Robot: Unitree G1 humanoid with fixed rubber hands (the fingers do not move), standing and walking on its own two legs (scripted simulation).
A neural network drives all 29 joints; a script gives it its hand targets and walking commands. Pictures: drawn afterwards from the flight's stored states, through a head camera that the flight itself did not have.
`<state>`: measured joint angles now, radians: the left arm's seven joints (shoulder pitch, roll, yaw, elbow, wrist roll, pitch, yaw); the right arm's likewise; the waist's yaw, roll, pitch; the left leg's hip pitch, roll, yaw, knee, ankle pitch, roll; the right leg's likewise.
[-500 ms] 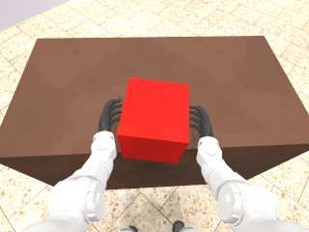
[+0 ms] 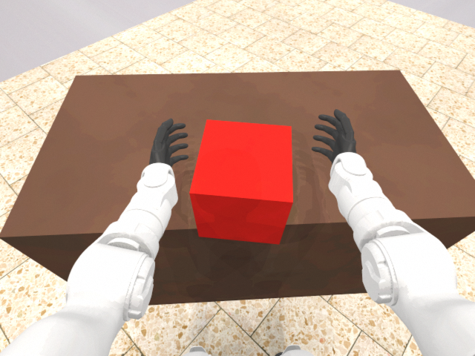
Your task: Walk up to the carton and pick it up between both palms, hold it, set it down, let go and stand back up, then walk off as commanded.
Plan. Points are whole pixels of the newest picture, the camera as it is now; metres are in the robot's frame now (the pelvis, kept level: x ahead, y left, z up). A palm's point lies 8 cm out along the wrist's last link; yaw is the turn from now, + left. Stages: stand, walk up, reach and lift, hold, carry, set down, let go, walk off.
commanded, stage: set down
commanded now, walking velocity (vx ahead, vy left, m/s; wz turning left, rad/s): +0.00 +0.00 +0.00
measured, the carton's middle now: (243, 183) +0.44 +0.00 -0.01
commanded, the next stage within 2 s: none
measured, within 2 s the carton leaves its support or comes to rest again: neither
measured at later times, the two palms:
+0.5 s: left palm (143, 178) +0.39 +0.17 +0.08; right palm (352, 175) +0.39 -0.18 +0.08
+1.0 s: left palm (128, 231) +0.32 +0.19 +0.03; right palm (356, 228) +0.31 -0.19 +0.03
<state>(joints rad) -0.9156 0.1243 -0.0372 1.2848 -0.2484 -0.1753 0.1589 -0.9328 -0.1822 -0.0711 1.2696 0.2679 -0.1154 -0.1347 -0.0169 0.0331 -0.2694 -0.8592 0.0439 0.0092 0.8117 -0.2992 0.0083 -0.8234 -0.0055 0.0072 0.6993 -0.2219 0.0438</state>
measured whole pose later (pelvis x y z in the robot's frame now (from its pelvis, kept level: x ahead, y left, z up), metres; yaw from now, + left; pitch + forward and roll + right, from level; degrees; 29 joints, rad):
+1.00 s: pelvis -0.01 -0.03 +0.02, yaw +4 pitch +9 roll -2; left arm -0.40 0.26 -0.07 0.88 -0.28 -0.19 0.03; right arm -0.31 -0.05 -0.07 0.73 0.14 -0.15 -0.15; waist -0.04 0.01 -0.14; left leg -0.62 0.03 -0.05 0.70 -0.24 -0.03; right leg -0.59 -0.02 -0.05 0.64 -0.21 0.01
